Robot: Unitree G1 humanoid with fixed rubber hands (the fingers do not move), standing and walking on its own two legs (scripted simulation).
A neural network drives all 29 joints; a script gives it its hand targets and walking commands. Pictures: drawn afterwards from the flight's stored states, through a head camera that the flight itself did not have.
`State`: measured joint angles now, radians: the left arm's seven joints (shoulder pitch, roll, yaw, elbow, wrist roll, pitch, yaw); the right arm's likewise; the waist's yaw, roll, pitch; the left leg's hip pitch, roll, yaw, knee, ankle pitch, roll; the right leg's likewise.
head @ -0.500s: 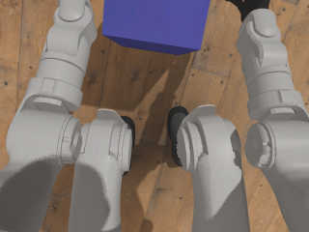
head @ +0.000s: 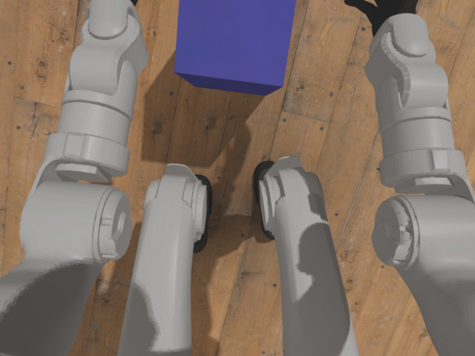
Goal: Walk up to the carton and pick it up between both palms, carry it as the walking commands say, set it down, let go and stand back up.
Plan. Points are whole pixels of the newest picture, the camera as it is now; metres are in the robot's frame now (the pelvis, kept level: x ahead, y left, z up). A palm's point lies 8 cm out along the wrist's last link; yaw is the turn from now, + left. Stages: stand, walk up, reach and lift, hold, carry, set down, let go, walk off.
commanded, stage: set down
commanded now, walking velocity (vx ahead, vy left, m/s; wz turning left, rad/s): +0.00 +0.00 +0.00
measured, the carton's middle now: (234, 43) +0.54 -0.02 -0.37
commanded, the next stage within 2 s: let go in 0.66 s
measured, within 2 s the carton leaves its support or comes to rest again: neither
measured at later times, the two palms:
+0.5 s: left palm out of the picture +0.54 +0.12 +0.00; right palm out of the picture +0.51 -0.21 -0.01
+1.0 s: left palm out of the picture +0.50 +0.14 +0.08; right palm out of the picture +0.48 -0.22 +0.08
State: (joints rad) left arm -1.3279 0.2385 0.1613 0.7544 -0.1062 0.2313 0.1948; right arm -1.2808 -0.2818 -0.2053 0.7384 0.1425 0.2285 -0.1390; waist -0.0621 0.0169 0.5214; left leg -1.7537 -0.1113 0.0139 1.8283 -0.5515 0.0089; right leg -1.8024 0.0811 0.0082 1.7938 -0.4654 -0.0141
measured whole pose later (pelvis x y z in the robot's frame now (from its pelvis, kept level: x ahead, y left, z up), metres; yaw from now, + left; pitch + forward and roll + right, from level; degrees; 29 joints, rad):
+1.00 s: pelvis +0.09 -0.01 +0.22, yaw +0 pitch +36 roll +1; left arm -0.73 0.07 0.26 0.70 0.14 0.12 0.10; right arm -0.71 -0.11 -0.30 0.71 -0.16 0.10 -0.01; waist -0.04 0.01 0.03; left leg -1.16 -0.08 -0.06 0.83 -0.29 0.01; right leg -1.20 0.07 0.05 0.82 -0.23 -0.03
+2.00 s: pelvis +0.14 +0.01 +0.28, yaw -1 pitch -5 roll +0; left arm 0.21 0.20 0.00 0.46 0.01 0.12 -0.04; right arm 0.22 -0.20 -0.05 0.45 -0.03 0.16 0.06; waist 0.00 0.01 0.11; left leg -0.10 -0.07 -0.05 0.49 -0.30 0.05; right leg -0.14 0.05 0.07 0.49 -0.26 -0.02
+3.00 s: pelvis +0.13 +0.00 +0.28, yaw -1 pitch -2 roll +0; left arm 0.22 0.34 0.00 1.03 0.02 -0.02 0.01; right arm 0.21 -0.34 -0.02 0.98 -0.02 -0.03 -0.02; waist 0.01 0.01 -0.03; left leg -0.11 -0.06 -0.04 0.38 -0.23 0.04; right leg -0.15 0.05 0.07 0.39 -0.20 -0.02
